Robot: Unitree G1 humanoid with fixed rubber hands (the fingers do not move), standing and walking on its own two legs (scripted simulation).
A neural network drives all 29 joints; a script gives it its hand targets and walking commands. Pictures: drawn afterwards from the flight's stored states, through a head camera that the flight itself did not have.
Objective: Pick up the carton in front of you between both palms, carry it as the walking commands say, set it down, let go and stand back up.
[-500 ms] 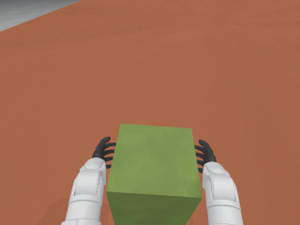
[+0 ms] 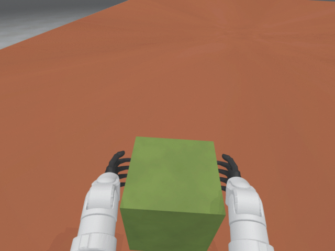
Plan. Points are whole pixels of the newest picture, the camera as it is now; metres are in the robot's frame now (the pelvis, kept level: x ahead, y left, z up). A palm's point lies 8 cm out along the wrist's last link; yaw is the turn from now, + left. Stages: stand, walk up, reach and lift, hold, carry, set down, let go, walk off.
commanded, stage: set down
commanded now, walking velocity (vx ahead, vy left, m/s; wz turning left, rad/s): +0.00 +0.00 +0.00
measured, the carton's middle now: (170, 196) +0.30 +0.00 -0.03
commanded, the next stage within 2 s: none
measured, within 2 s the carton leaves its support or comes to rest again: neither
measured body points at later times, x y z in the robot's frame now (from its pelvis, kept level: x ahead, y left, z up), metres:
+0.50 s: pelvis -0.01 +0.01 -0.04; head +0.16 +0.00 +0.38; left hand +0.36 +0.14 -0.11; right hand +0.35 -0.16 -0.11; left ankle +0.03 +0.13 -0.74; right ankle +0.06 -0.10 -0.74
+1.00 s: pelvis -0.04 +0.01 -0.18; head +0.19 +0.01 +0.21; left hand +0.41 +0.15 -0.26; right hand +0.40 -0.16 -0.26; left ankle +0.03 +0.13 -0.74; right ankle +0.06 -0.11 -0.74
